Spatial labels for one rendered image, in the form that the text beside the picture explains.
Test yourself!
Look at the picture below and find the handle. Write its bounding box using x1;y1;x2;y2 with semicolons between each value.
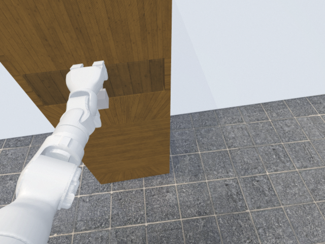
97;86;109;110

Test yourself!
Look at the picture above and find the robot left hand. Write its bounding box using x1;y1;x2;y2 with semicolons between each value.
66;60;108;128

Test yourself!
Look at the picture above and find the left robot forearm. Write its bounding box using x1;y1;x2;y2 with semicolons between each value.
16;88;98;198

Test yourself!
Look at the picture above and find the drawer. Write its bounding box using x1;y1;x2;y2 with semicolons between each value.
22;58;164;106

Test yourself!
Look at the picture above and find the robot left upper arm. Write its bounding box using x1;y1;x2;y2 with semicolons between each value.
0;155;82;244

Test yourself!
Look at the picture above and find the cabinet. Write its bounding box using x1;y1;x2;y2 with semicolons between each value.
0;0;172;184

